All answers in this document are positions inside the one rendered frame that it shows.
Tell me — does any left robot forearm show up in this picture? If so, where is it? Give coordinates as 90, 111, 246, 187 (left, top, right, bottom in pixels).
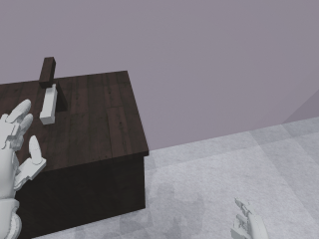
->
0, 198, 22, 239

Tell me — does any counter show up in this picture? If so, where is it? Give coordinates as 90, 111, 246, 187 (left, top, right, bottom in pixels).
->
0, 57, 150, 239

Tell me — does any right robot hand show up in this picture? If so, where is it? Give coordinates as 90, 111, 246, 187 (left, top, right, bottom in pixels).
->
230, 197, 270, 239

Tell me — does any tap lever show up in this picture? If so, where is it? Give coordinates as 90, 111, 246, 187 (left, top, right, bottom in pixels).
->
39, 84, 58, 124

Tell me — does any left robot hand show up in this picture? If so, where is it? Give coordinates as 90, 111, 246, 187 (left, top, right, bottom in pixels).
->
0, 99, 47, 200

